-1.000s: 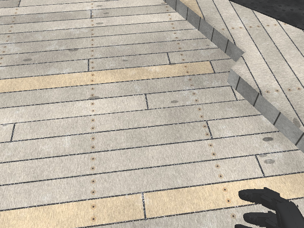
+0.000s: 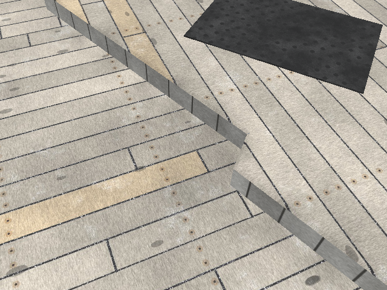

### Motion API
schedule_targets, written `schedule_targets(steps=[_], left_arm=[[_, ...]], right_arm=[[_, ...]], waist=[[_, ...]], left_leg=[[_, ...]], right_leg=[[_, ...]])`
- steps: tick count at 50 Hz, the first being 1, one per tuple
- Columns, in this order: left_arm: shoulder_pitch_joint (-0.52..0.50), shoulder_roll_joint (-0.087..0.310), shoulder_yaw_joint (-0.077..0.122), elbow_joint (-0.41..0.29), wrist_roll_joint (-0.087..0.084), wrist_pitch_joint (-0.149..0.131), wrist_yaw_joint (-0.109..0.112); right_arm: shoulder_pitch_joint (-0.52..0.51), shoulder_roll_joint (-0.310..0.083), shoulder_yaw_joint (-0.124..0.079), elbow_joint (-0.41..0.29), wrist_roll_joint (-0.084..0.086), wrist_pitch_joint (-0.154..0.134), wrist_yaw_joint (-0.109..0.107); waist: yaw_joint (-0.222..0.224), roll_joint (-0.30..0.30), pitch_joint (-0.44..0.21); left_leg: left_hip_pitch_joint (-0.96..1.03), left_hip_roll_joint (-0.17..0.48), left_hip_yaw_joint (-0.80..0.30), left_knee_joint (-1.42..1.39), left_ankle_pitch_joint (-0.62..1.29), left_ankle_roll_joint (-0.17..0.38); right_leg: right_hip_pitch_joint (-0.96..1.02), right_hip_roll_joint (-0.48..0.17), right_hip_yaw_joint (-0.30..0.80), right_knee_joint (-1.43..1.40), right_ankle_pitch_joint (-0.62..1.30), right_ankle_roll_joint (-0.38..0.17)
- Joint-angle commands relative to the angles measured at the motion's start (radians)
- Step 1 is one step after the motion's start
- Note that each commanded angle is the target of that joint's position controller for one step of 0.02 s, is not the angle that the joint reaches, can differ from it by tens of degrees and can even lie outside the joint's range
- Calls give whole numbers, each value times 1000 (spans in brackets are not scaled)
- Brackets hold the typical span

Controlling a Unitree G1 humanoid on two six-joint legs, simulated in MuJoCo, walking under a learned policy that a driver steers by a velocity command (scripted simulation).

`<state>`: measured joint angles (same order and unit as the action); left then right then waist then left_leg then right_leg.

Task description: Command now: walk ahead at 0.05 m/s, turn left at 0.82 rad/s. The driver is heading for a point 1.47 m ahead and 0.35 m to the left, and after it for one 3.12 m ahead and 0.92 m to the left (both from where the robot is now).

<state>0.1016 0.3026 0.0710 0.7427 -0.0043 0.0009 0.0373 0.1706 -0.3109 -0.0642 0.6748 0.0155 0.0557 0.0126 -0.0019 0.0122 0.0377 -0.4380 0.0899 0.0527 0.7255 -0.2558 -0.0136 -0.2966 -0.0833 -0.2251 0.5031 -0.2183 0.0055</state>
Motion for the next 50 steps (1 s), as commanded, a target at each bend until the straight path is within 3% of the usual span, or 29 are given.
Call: schedule_targets(steps=[1,2,3,4,5,6,7,9,13,19,22,23,24,25,26,27,28,30,33,36,39,42,43,44,45,46,47,49,50], left_arm=[[21,92,33,-24,-15,0,-2],[49,63,27,-57,27,6,-4],[-76,80,25,-107,40,0,0],[-112,102,32,-114,16,-2,2],[-98,103,35,-105,6,-6,7],[-80,110,40,-87,15,-7,15],[-75,114,42,-85,21,-8,18],[-69,86,37,-80,16,-13,9],[-104,49,20,-78,4,-21,-2],[-98,77,29,-69,-4,-34,-24],[-42,98,42,-57,-7,-45,-34],[0,108,50,-42,-7,-47,-35],[23,151,64,-40,0,-41,-30],[-12,220,72,-50,23,-24,-22],[-15,172,65,-68,48,-30,-22],[-58,119,49,-91,39,-31,-16],[-89,88,40,-99,25,-24,-9],[-73,88,29,-95,7,-12,3],[7,117,33,-71,15,0,4],[12,145,40,-66,9,7,-5],[25,161,42,-53,-3,13,-15],[46,130,25,-31,-27,13,-17],[95,96,11,-15,-15,3,-21],[123,7,-24,-30,39,-14,-40],[76,12,-25,-39,17,-18,-37],[56,75,-12,-30,2,-13,-33],[32,97,-2,-31,-7,-9,-31],[31,149,22,-32,-10,12,-22],[57,153,31,-31,-19,20,-23]], right_arm=[[108,-142,-62,-39,-12,-10,-4],[126,-291,-97,-66,-19,-18,-23],[134,-300,-92,-94,-49,-43,-12],[127,-273,-89,-94,-51,-64,-3],[84,-249,-87,-99,-29,-74,-8],[39,-207,-77,-111,-5,-68,-18],[0,-183,-69,-128,6,-57,-31],[-4,-164,-64,-147,-3,-43,-48],[19,-186,-78,-163,3,-28,-68],[1,-194,-87,-194,4,-11,-61],[-41,-189,-87,-211,13,-6,-55],[-64,-178,-83,-220,19,-3,-53],[-27,-128,-67,-221,16,0,-49],[43,-84,-53,-233,17,-1,-43],[47,-178,-78,-223,-3,-18,-37],[48,-227,-92,-198,-3,-21,-32],[49,-217,-92,-174,-4,-15,-34],[42,-148,-67,-168,-6,-9,-32],[-20,-90,-38,-192,2,-19,-33],[-36,-65,-19,-193,-7,-24,-32],[-20,-73,-18,-176,-1,-23,-28],[52,-60,-19,-130,-7,-22,-22],[52,-88,-21,-140,-14,-21,-26],[58,-141,-24,-155,-34,-15,-39],[19,-76,-3,-134,-66,-28,-28],[-37,-40,4,-150,-67,-44,-20],[-51,-64,-7,-139,-62,-52,-24],[-15,-142,-36,-123,-46,-57,-39],[6,-143,-38,-117,-44,-56,-46]], waist=[[-36,17,-108],[9,354,-57],[-53,314,-128],[-57,200,-147],[-23,144,-138],[-2,94,-142],[15,97,-151],[22,106,-190],[0,110,-198],[-17,169,-171],[10,179,-170],[33,161,-170],[15,56,-204],[-58,-254,-182],[-40,-272,-160],[-44,-192,-137],[-44,-134,-108],[-23,-96,-79],[23,-137,-97],[33,-188,-136],[39,-227,-141],[-3,-192,-126],[10,-124,-150],[48,141,-201],[28,236,-180],[19,168,-118],[15,175,-86],[-22,210,-49],[-19,188,-47]], left_leg=[[212,-34,-46,-249,201,94],[341,213,-452,-321,574,230],[352,278,-632,-382,538,370],[369,246,-566,-393,478,346],[364,192,-503,-379,436,291],[355,163,-458,-363,409,248],[311,141,-426,-356,409,229],[296,100,-406,-340,447,220],[324,67,-464,-323,354,211],[272,35,-596,-310,279,200],[232,-7,-635,-275,276,173],[178,-44,-617,-243,212,145],[73,-109,-550,-126,-55,103],[-139,-272,-325,85,-376,45],[-197,-204,-279,331,-372,-7],[-184,-160,-251,430,-303,-28],[-170,-146,-232,472,-241,-43],[-194,-145,-194,542,-183,-62],[-194,-133,-139,402,-180,-73],[-69,-104,-105,199,-210,-74],[63,-107,-60,1,-170,-61],[270,-132,-28,-379,82,0],[398,-59,-126,-395,191,31],[546,167,-359,-350,525,102],[341,242,-372,-377,423,221],[288,176,-312,-394,293,215],[290,135,-265,-383,237,183],[305,183,-274,-379,359,209],[308,217,-274,-371,461,237]], right_leg=[[9,-150,59,123,-1,-52],[-315,5,-11,475,-376,61],[-458,106,210,668,-455,70],[-485,96,281,729,-383,46],[-492,83,309,708,-289,28],[-487,66,322,678,-222,28],[-440,65,327,646,-180,31],[-378,100,324,598,-125,44],[-342,145,352,364,-85,65],[-214,173,379,171,-93,54],[-67,164,371,-10,-50,29],[41,136,358,-127,54,17],[194,-13,457,-170,101,-37],[280,-224,701,-201,267,-183],[206,-325,811,-219,296,-285],[162,-285,712,-200,274,-279],[130,-207,605,-184,225,-237],[126,-154,516,-179,265,-223],[208,-131,442,-169,377,-238],[217,-141,398,-148,422,-243],[185,-156,391,-133,422,-241],[113,-125,360,-61,343,-172],[26,-94,334,-15,213,-94],[-136,-5,253,139,-134,-3],[-103,4,254,120,-323,31],[-59,-5,256,147,-266,49],[-91,24,233,154,-186,53],[-184,33,238,350,-268,66],[-226,38,248,492,-332,72]])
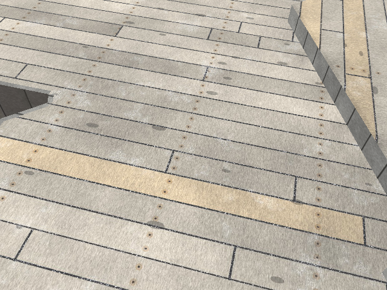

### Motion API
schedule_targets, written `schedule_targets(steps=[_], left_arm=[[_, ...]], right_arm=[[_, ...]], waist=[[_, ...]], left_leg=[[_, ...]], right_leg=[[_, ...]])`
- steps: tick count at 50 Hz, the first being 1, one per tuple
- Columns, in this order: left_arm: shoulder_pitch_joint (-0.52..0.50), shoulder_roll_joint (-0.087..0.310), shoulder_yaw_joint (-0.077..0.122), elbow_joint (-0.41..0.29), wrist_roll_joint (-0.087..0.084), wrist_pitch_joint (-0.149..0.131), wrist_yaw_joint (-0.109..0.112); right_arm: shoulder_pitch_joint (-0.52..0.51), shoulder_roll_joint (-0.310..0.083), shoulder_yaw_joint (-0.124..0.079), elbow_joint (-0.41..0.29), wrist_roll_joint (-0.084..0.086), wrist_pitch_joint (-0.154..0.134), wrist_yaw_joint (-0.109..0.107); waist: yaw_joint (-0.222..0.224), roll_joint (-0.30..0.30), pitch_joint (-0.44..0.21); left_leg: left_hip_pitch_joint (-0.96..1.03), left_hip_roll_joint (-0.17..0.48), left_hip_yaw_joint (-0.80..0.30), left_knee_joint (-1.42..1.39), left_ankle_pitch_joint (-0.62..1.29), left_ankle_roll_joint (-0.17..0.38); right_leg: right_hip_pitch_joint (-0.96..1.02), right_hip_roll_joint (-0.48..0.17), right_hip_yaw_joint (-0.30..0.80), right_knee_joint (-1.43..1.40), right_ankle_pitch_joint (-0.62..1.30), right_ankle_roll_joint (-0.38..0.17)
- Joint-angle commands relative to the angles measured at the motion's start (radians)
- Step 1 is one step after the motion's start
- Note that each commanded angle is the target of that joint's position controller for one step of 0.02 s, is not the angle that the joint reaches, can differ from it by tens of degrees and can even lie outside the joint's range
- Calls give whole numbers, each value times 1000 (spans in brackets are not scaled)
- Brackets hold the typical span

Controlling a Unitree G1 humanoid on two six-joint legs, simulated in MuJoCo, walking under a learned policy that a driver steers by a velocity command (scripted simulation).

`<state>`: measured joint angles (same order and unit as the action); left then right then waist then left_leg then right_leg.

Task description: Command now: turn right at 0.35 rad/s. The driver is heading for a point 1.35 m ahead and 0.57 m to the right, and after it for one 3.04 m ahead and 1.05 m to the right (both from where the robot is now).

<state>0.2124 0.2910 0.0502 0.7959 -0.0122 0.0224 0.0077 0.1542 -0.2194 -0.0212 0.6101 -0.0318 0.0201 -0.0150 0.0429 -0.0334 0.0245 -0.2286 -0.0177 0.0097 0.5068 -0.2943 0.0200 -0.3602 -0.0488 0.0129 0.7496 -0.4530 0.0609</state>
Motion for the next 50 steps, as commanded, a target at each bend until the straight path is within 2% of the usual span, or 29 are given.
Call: schedule_targets(steps=[1,4,8,12,14,15,16,17,18,19,20,21,24,26,28,30,35,36,37,39,40,41,42,43,44,45,46,47,50], left_arm=[[-28,153,57,-81,-23,8,7],[-36,102,53,-100,-22,30,12],[-73,62,37,-162,-15,35,-17],[-41,97,54,-205,-18,46,-42],[31,108,71,-197,-17,54,-39],[103,172,99,-184,-12,49,-21],[143,340,139,-206,-5,37,0],[150,323,123,-230,37,1,-16],[111,284,110,-232,34,-25,-23],[67,252,101,-227,12,-35,-14],[15,218,90,-235,-10,-30,-3],[-34,202,81,-248,-20,-20,9],[-45,204,78,-266,-6,-4,29],[14,202,77,-255,-23,-9,32],[25,219,76,-254,-22,-18,29],[39,226,76,-248,-17,-27,30],[48,209,65,-252,-25,-36,27],[48,258,82,-232,61,-20,-24],[44,227,76,-238,58,-16,-45],[32,190,61,-235,39,-25,-59],[17,174,54,-232,35,-31,-52],[9,138,41,-231,35,-40,-41],[0,59,16,-241,30,-58,-37],[-16,38,5,-293,5,-68,-27],[-49,103,11,-271,28,-62,-15],[-71,136,20,-253,46,-63,-25],[-55,135,21,-232,54,-66,-40],[-62,129,21,-231,64,-66,-56],[-93,104,10,-225,63,-63,-74]], right_arm=[[26,-213,-78,-50,6,-18,-24],[-34,-167,-73,-53,13,-17,-34],[-57,-188,-92,-46,15,-10,-33],[-60,-231,-114,-32,44,-15,-14],[-68,-217,-115,-16,62,-20,-5],[-13,-185,-110,5,54,-24,4],[-62,-117,-86,-60,1,-29,4],[-158,-134,-82,-93,0,-35,-5],[-184,-173,-91,-92,24,-37,-8],[-180,-180,-94,-84,31,-41,-14],[-163,-193,-99,-67,21,-41,-22],[-149,-205,-105,-61,15,-40,-26],[-104,-171,-96,-29,19,-39,-15],[-96,-166,-91,-19,29,-48,-1],[-143,-179,-94,-32,42,-65,12],[-180,-182,-94,-36,47,-91,21],[-226,-160,-87,-44,55,-143,35],[-172,-165,-67,-1,-28,-80,45],[-169,-165,-68,-10,-22,-59,44],[-120,-169,-62,-7,3,-57,32],[-47,-175,-65,14,4,-67,24],[61,-204,-73,43,-9,-80,15],[196,-280,-88,63,-38,-97,4],[237,-408,-119,77,-52,-97,10],[176,-337,-110,74,-36,-93,21],[165,-270,-89,72,-17,-94,27],[161,-231,-75,78,-13,-98,30],[182,-215,-64,97,-6,-105,25],[257,-208,-58,148,1,-125,25]], waist=[[-60,206,-36],[-48,167,-22],[-64,158,-70],[-49,182,-101],[-2,153,-112],[18,21,-129],[4,-321,-119],[59,-240,-240],[48,-121,-203],[16,-72,-146],[-12,-26,-117],[-39,-36,-107],[-54,-42,-137],[-34,-41,-157],[-17,-113,-89],[-4,-127,-55],[13,-140,-18],[32,-200,-34],[27,-184,-15],[-10,-145,-13],[-60,-104,-23],[-117,-30,-43],[-178,168,-99],[-156,336,-125],[-128,155,-30],[-119,83,-10],[-103,83,-12],[-98,122,-1],[-106,168,42]], left_leg=[[108,345,-214,-154,545,221],[129,332,-124,-176,476,209],[154,333,-24,-150,488,200],[159,371,27,-85,517,164],[90,340,106,43,431,85],[-36,258,171,234,298,10],[-416,85,204,591,-318,-102],[-509,-2,-45,769,-454,-107],[-539,22,-100,811,-387,-86],[-551,35,-114,774,-289,-66],[-550,51,-122,720,-205,-62],[-504,52,-126,674,-144,-64],[-429,0,-116,611,-40,-90],[-422,-9,-122,467,18,-93],[-439,-22,-127,352,29,-98],[-426,-31,-137,255,45,-98],[-307,-52,-134,94,45,-97],[-277,-49,-55,134,21,-98],[-237,-43,-44,110,16,-95],[-69,-30,-32,31,50,-73],[61,-15,-35,-28,80,-48],[229,24,-66,-48,34,-20],[385,210,-308,-155,-219,21],[434,406,-810,-342,-578,117],[351,433,-831,-344,-594,136],[305,368,-688,-304,-517,118],[277,301,-551,-293,-427,91],[245,260,-466,-309,-364,81],[223,208,-356,-358,-233,99]], right_leg=[[-200,3,21,347,-116,22],[-266,-30,18,360,-29,40],[-174,-46,-43,161,36,33],[-62,-16,-108,-6,79,-25],[90,29,-135,-183,219,-76],[257,22,-34,-287,448,-133],[465,-244,416,-316,945,-298],[444,-347,615,-377,863,-465],[431,-316,532,-401,749,-443],[394,-260,465,-401,657,-387],[365,-219,417,-398,611,-339],[313,-184,379,-401,606,-311],[276,-129,347,-395,640,-294],[279,-97,400,-468,116,-292],[244,-106,494,-534,-151,-299],[236,-100,517,-533,-156,-295],[165,-57,546,-475,-95,-287],[151,2,506,-468,-116,-267],[110,9,509,-461,-110,-264],[17,1,535,-448,-99,-255],[-44,8,527,-402,-99,-240],[-148,32,487,-295,-98,-217],[-260,132,340,13,-90,-177],[-471,238,200,260,-83,-146],[-549,139,190,393,18,-146],[-532,118,186,415,89,-141],[-495,99,182,398,143,-133],[-467,84,177,373,176,-124],[-475,94,157,351,254,-108]])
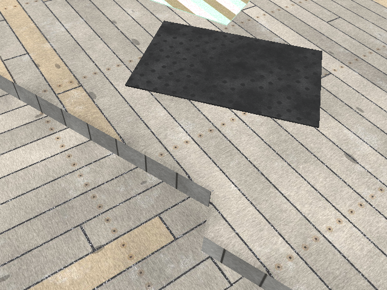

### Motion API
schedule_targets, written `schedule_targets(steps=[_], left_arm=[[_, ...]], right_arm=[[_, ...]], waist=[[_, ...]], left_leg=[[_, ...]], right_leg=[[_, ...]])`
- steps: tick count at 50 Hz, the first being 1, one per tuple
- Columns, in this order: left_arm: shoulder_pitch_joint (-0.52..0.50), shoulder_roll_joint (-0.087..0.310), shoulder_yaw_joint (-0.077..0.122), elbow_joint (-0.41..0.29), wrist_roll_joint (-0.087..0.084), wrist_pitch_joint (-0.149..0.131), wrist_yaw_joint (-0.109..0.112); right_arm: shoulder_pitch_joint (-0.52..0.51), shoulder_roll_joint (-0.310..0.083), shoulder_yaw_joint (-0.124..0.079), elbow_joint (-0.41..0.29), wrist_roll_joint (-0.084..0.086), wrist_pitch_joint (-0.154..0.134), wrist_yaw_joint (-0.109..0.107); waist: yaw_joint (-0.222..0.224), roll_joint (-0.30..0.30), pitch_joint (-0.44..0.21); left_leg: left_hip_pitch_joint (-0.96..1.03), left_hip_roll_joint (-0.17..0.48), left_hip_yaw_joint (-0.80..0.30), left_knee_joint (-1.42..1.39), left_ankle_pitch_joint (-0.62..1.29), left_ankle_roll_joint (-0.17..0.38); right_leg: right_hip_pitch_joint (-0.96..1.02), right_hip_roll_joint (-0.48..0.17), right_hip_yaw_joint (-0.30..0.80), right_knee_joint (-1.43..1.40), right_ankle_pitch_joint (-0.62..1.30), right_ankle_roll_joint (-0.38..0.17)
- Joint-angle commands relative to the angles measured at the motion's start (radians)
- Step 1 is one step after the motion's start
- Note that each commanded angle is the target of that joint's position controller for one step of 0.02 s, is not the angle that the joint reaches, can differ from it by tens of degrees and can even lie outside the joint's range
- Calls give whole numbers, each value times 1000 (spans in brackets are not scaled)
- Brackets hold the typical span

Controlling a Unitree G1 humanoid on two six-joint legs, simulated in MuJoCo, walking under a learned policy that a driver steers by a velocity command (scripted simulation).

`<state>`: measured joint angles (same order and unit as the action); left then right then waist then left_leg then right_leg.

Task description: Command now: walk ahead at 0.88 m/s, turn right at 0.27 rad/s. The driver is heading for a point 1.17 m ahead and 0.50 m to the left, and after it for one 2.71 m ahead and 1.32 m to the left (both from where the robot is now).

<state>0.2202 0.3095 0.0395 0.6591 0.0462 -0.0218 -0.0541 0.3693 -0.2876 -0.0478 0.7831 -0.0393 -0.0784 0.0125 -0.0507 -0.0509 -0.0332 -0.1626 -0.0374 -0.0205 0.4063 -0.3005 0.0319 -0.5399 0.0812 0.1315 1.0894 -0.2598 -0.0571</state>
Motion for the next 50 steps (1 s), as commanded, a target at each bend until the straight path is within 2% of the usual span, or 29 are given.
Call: schedule_targets(steps=[1,5,6,7,9,10,11,12,13,14,15,17,19,23,26,28,32,33,34,35,36,37,38,39,40,43,45,47,50], left_arm=[[-128,81,17,-93,4,-20,-13],[-323,42,-17,-154,11,-31,-23],[-368,19,-30,-167,6,-37,-28],[-375,5,-38,-178,-2,-41,-29],[-307,18,-34,-150,0,-50,-9],[-214,48,-21,-118,2,-55,11],[-64,78,-7,-70,7,-62,31],[81,126,10,-32,25,-69,52],[223,206,29,-16,51,-70,71],[212,251,47,-27,37,-54,63],[170,162,35,-32,-3,-36,59],[64,41,0,-14,-11,-39,64],[43,26,-5,3,-19,-47,76],[-20,33,4,13,-36,-60,83],[-52,39,11,22,-43,-60,88],[-40,65,25,27,-46,-58,87],[3,113,50,24,-62,-27,78],[-91,187,77,-13,-102,-18,90],[-57,128,61,-24,-77,-13,90],[45,55,35,-74,-32,-17,87],[22,128,43,-68,-45,-29,78],[-49,144,49,-81,-71,-33,79],[-60,138,54,-68,-60,-33,91],[-62,136,59,-59,-43,-25,104],[-61,133,64,-53,-37,-16,105],[-63,74,55,-32,-31,-11,94],[-92,51,49,-33,-37,-8,92],[-194,29,44,-62,-60,-11,94],[-184,79,59,-48,-61,-20,82]], right_arm=[[68,-133,-30,-10,13,-31,-1],[114,-91,-14,34,28,-30,6],[143,-95,-13,49,26,-30,3],[142,-133,-22,60,24,-29,-2],[137,-175,-29,90,28,-22,-7],[153,-188,-30,105,32,-22,-9],[138,-195,-29,111,44,-22,-12],[100,-185,-28,96,60,-27,-10],[94,-96,-11,45,57,-29,-10],[226,-28,2,16,102,-4,-35],[146,-148,-32,36,58,21,-41],[77,-87,-30,32,42,42,-24],[73,-54,-34,30,14,80,-2],[-36,-8,-26,-43,8,110,25],[-113,4,-11,-90,8,110,55],[-139,-7,-11,-108,7,113,67],[-80,-75,-36,-126,-6,113,47],[-34,-159,-85,-159,78,113,30],[15,-254,-115,-161,88,108,0],[-68,-367,-127,-223,45,109,-12],[-76,-315,-117,-265,22,97,0],[-126,-268,-102,-273,28,82,1],[-173,-216,-87,-272,54,74,-6],[-220,-180,-76,-283,70,75,-15],[-249,-171,-75,-292,67,80,-24],[-252,-196,-91,-298,50,97,-42],[-240,-210,-100,-295,58,108,-52],[-220,-177,-96,-290,67,119,-55],[-227,-194,-108,-306,60,122,-46]], waist=[[-18,176,116],[-41,168,164],[-61,163,166],[-52,198,159],[-3,186,129],[37,189,62],[116,195,-17],[194,200,-101],[218,46,-264],[143,-192,-475],[154,-8,-376],[90,-42,-84],[43,-89,8],[-2,-98,49],[-4,-97,41],[1,-66,30],[-24,-27,-22],[-90,-21,-51],[-98,177,-63],[27,387,-182],[-47,220,-342],[-27,151,-221],[20,40,-103],[50,28,-66],[73,53,-43],[77,72,-65],[67,80,-87],[32,151,-72],[30,233,-123]], left_leg=[[173,227,-301,-269,-172,97],[97,176,-201,-331,134,130],[66,173,-183,-335,285,132],[45,197,-190,-333,401,136],[83,195,-154,-208,870,120],[112,192,-151,-85,1111,98],[100,172,-149,91,1160,67],[-48,131,-147,301,977,39],[-228,52,-104,598,342,32],[-377,-36,-44,931,-290,18],[-412,27,-67,939,-197,23],[-451,81,-36,853,-121,2],[-394,93,-16,812,-90,-22],[-424,97,29,669,26,-36],[-307,84,82,412,245,-13],[-248,66,119,326,291,7],[-123,-15,164,257,127,79],[17,2,104,182,197,111],[170,67,-55,85,588,168],[384,331,-599,44,685,434],[390,395,-758,-88,377,465],[296,371,-683,-116,245,407],[158,303,-589,-125,170,331],[63,257,-519,-120,169,282],[-25,205,-456,-124,187,251],[-88,127,-387,-86,336,221],[-85,106,-399,-65,303,202],[28,94,-468,-53,237,163],[108,134,-569,-36,239,159]], right_leg=[[-326,-37,30,-6,80,13],[-225,-96,-163,-290,163,42],[-142,-83,-199,-359,161,42],[-55,-77,-201,-416,153,36],[101,-14,-214,-500,133,15],[224,26,-218,-523,125,1],[397,17,-192,-596,216,-17],[638,-80,-120,-608,299,-34],[887,-371,111,-563,397,-58],[1019,-665,447,-563,676,-173],[865,-555,324,-574,717,-158],[617,-443,67,-662,774,-106],[451,-397,-50,-735,752,-84],[368,-393,-208,-794,785,-95],[325,-334,-339,-777,681,-58],[347,-347,-365,-728,667,-37],[402,-378,-382,-412,808,-6],[296,-341,-361,-311,762,24],[138,-239,-366,-30,256,87],[-186,-13,-275,376,-448,166],[-212,-28,-7,416,-398,149],[-247,-53,11,392,-326,127],[-233,-86,23,283,-251,114],[-192,-106,22,187,-206,111],[-118,-109,20,111,-175,109],[-36,-62,-6,-52,-106,138],[-19,-40,3,-157,-70,154],[-33,-12,34,-310,-87,143],[63,0,58,-473,-91,111]])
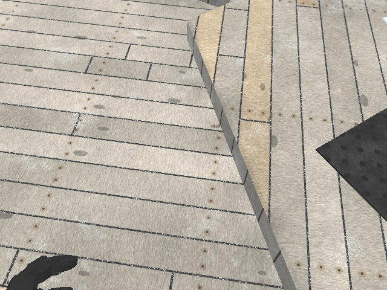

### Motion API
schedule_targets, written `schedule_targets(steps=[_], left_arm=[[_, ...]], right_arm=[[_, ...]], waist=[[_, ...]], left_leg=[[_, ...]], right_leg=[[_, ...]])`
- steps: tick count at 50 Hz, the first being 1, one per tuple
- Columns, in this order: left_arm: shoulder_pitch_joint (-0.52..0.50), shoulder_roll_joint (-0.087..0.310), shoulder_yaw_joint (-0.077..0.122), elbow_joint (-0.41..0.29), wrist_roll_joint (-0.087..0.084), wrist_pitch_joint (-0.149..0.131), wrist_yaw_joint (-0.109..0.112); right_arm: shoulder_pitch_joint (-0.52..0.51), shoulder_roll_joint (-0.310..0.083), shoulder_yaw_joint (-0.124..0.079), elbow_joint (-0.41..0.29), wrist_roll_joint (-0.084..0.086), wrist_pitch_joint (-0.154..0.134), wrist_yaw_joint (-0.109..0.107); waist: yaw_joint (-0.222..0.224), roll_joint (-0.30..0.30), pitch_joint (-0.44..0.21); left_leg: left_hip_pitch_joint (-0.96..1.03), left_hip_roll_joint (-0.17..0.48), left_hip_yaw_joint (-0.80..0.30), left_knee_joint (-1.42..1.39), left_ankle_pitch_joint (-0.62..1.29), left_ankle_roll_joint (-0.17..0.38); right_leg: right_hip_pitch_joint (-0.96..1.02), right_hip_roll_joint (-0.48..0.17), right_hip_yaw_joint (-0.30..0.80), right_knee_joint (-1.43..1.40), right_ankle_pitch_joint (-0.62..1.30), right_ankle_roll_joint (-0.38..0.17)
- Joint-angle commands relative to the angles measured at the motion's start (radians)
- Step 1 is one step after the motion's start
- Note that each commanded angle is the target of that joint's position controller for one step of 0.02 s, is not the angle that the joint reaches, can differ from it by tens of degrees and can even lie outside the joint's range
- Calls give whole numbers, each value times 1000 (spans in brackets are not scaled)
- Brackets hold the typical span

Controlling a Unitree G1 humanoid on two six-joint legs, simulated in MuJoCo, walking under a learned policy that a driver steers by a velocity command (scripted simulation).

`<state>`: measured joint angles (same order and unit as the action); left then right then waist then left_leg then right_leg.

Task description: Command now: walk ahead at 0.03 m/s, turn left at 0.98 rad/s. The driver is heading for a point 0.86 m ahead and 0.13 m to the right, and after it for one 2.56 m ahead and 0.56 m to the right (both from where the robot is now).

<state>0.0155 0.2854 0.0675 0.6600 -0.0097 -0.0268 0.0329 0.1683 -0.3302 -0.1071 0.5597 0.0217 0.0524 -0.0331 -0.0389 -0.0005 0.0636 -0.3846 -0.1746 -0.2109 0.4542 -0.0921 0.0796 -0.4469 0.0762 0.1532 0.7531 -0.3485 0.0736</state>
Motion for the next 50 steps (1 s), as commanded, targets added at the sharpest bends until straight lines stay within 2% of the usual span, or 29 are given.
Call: schedule_targets(steps=[1,3,4,5,6,7,8,10,13,16,19,22,24,25,26,27,28,29,30,31,32,34,37,38,40,42,47,49,50], left_arm=[[31,119,38,-39,-5,-15,-11],[72,136,52,-18,-1,-13,-19],[94,157,61,-8,6,-8,-19],[50,222,72,-22,29,5,-9],[43,204,70,-28,61,3,-10],[8,145,55,-45,55,-3,-6],[-11,112,45,-47,37,-3,0],[17,99,35,-34,7,0,7],[90,129,37,-7,17,14,5],[133,157,44,11,18,22,1],[108,178,46,17,11,26,-4],[135,179,42,40,-3,28,-9],[134,153,31,53,-19,25,-9],[195,97,9,77,-16,12,-17],[244,53,-11,74,28,-6,-32],[254,20,-28,77,18,-12,-40],[186,107,-9,70,-7,-9,-38],[89,149,8,40,-29,-8,-40],[67,165,23,29,-43,-2,-37],[93,163,31,28,-46,2,-36],[116,143,32,35,-45,-3,-38],[142,118,34,46,-29,-16,-41],[147,81,28,36,-30,-13,-48],[93,86,29,30,79,24,-93],[81,68,27,9,55,46,-128],[65,73,24,-8,41,51,-143],[-47,74,7,-61,44,51,-147],[-3,84,8,-57,38,51,-129],[101,98,17,-36,26,47,-109]], right_arm=[[-29,-152,-50,-86,5,-8,4],[-43,-152,-48,-93,21,-5,10],[-28,-129,-39,-95,25,-1,12],[21,-92,-28,-101,30,1,16],[41,-145,-42,-98,23,-11,20],[54,-211,-61,-72,0,-17,24],[62,-211,-64,-49,-5,-11,25],[59,-150,-42,-37,-12,-2,20],[-5,-93,-13,-63,0,-8,18],[-41,-70,2,-72,-6,-12,13],[-46,-48,17,-68,-11,-13,14],[-36,-49,16,-55,-6,-12,16],[19,-36,14,-24,-8,-13,18],[12,-28,23,-26,-19,-17,15],[57,-101,9,-33,-35,-17,0],[34,-87,16,-13,-51,-17,3],[85,-119,-8,-14,-32,-21,14],[183,-147,-21,18,-29,-33,15],[209,-162,-22,38,-29,-55,11],[186,-135,-14,48,-19,-83,9],[170,-95,-3,51,-13,-107,5],[142,-47,6,54,-14,-136,3],[128,-36,-1,63,-26,-157,6],[180,-56,11,100,-77,-145,20],[172,-66,5,113,-72,-147,24],[158,-75,4,127,-66,-156,19],[201,-114,-6,186,-76,-150,14],[195,-143,-8,201,-75,-137,17],[201,-166,-9,210,-72,-126,20]], waist=[[21,186,-212],[48,161,-200],[47,89,-224],[-5,-128,-214],[-3,-259,-175],[-7,-167,-147],[-9,-103,-140],[14,-55,-111],[57,-104,-96],[81,-149,-126],[73,-182,-143],[78,-211,-135],[36,-192,-126],[45,-144,-130],[63,38,-218],[73,213,-269],[-9,183,-224],[-87,195,-145],[-92,213,-58],[-62,226,12],[-40,218,47],[-17,180,32],[-3,123,12],[-10,38,16],[3,104,43],[20,119,62],[-3,86,112],[30,96,56],[86,107,-26]], left_leg=[[304,261,-398,-83,19,104],[219,215,-396,-56,-54,71],[111,164,-346,26,-228,33],[-99,54,-177,198,-494,-22],[-184,7,-31,455,-535,-81],[-207,61,-15,609,-478,-124],[-208,76,1,677,-428,-142],[-254,78,19,798,-373,-167],[-283,93,74,738,-345,-190],[-246,118,82,597,-349,-204],[-89,157,141,415,-329,-196],[38,154,194,218,-271,-174],[189,143,221,-68,-52,-123],[351,183,154,-169,79,-91],[559,363,-8,-57,482,-43],[495,452,-45,-27,321,69],[481,437,-80,-102,-122,110],[477,468,-170,-206,-540,125],[446,511,-250,-267,-683,132],[422,513,-244,-294,-703,118],[412,502,-198,-316,-654,98],[432,485,-87,-344,-516,69],[429,474,61,-366,-354,60],[357,464,131,-388,-334,55],[324,461,211,-399,-310,41],[311,474,272,-416,-307,25],[413,496,411,-411,-203,8],[458,478,483,-260,282,-2],[465,474,505,-64,644,5]], right_leg=[[24,5,34,-197,13,-28],[173,-17,10,-364,116,-50],[321,-109,41,-427,207,-89],[434,-310,215,-418,310,-203],[374,-435,354,-445,489,-321],[345,-444,313,-425,555,-339],[345,-395,221,-393,555,-308],[361,-341,141,-364,596,-289],[405,-301,66,-369,692,-303],[468,-310,49,-356,727,-313],[403,-310,7,-361,718,-300],[364,-307,0,-347,659,-284],[312,-290,-17,-306,607,-238],[213,-261,-25,-302,529,-176],[95,-196,-78,-212,236,-96],[77,-146,-144,-205,-95,-47],[7,-99,-205,-81,-161,-32],[-155,-98,-190,106,-222,-39],[-290,-128,-134,277,-247,-59],[-363,-151,-78,336,-178,-77],[-395,-164,-42,347,-93,-93],[-415,-183,-40,369,38,-95],[-434,-201,-57,385,155,-66],[-389,-167,-120,390,156,-59],[-395,-186,-123,355,213,-55],[-378,-209,-129,289,266,-68],[-318,-210,-244,88,172,-170],[-171,-127,-329,32,42,-229],[-23,-43,-372,42,-42,-254]])
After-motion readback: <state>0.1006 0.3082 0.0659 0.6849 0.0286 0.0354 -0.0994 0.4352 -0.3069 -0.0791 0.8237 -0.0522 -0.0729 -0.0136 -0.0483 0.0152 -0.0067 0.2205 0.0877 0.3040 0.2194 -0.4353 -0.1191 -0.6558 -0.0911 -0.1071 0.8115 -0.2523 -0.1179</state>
